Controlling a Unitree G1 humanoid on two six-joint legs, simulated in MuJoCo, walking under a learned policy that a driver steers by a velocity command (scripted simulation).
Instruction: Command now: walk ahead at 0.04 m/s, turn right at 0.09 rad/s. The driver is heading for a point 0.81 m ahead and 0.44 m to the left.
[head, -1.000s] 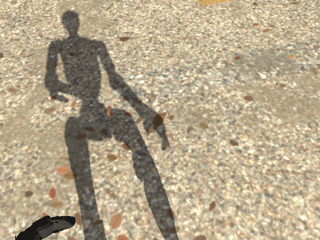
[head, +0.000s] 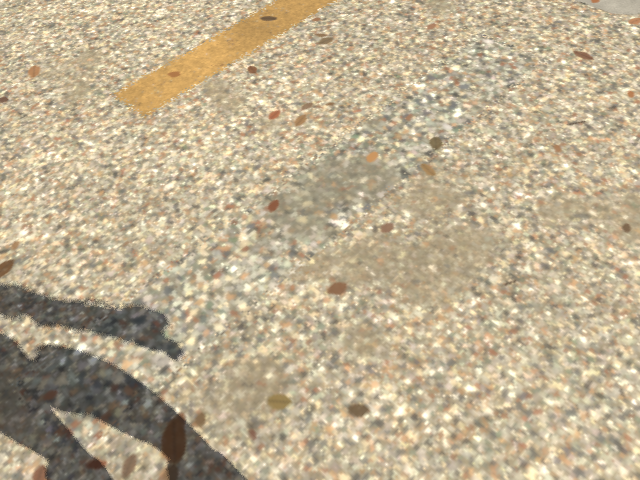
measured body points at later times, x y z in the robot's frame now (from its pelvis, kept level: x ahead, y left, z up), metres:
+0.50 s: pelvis +0.09 +0.04 +0.00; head +0.11 +0.06 +0.45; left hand +0.07 +0.35 -0.12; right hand +0.32 -0.17 -0.09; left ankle +0.13 +0.17 -0.72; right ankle +0.03 -0.11 -0.73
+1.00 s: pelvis +0.34 +0.16 -0.01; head +0.37 +0.19 +0.44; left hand +0.46 +0.48 -0.07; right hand +0.48 -0.11 -0.12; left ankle +0.13 +0.17 -0.73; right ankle +0.54 +0.14 -0.73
